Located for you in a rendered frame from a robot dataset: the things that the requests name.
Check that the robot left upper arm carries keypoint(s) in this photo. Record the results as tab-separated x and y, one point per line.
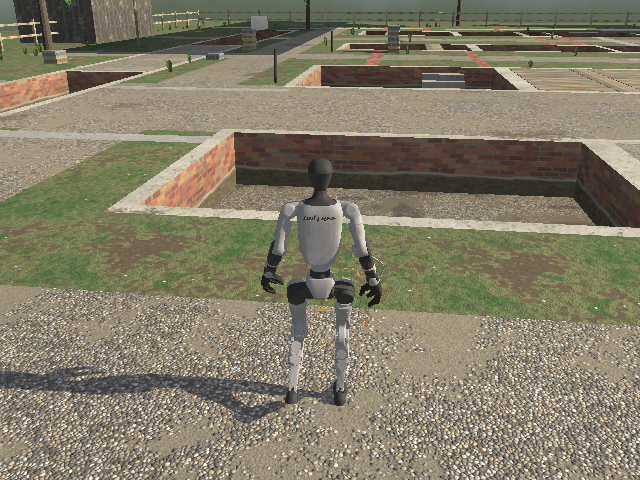
288	211

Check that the robot right shin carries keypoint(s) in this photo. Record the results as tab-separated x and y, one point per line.
341	362

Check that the robot right upper arm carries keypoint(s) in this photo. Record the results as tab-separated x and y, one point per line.
351	211

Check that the robot left thigh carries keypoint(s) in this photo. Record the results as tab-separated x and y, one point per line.
297	298

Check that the robot right forearm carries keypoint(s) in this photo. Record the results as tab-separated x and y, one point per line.
369	268

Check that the robot left hand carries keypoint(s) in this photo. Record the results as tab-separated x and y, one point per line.
265	283

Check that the robot right hand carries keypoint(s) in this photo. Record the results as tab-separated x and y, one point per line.
375	290

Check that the robot left forearm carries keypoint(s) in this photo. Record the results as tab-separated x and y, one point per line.
271	263

